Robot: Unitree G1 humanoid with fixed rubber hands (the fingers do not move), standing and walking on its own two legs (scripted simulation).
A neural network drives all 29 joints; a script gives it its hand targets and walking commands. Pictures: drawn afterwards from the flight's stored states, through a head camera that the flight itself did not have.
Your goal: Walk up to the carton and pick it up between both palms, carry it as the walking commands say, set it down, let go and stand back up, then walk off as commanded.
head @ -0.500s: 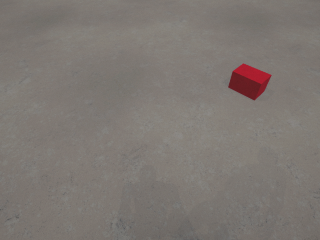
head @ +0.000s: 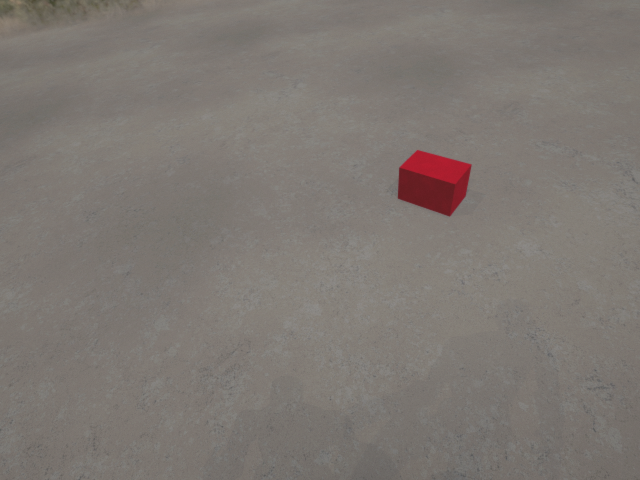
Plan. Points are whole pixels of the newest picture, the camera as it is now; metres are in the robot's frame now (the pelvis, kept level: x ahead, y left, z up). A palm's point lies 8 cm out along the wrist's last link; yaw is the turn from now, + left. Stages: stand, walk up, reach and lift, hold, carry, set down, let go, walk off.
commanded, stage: walk up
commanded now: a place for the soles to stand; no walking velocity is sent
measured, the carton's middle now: (433, 182) +1.64 -0.43 -0.68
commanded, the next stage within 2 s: none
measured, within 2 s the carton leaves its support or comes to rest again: neither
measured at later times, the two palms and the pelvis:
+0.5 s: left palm out of the picture +0.17 +0.18 -0.12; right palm (522, 321) +0.41 -0.29 -0.10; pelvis +0.25 -0.06 -0.01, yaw -9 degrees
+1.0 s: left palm (328, 216) +0.73 +0.04 -0.11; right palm (558, 351) +0.39 -0.36 -0.16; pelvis +0.53 -0.14 -0.03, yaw -18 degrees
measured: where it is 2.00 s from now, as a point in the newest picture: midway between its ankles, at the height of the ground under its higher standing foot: (409, 297)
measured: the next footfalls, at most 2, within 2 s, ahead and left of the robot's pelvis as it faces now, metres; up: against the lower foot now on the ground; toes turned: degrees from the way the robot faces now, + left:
right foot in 0.06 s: +0.12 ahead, -0.17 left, +0.00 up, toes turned -4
left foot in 0.54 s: +0.48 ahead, +0.04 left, +0.00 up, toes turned -8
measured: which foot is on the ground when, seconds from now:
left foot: down 0.00-0.02, up 0.04-0.52, down 0.54-0.96, up 0.98-1.00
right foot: up 0.00-0.04, down 0.06-0.54, up 0.56-0.94, down 0.96-1.00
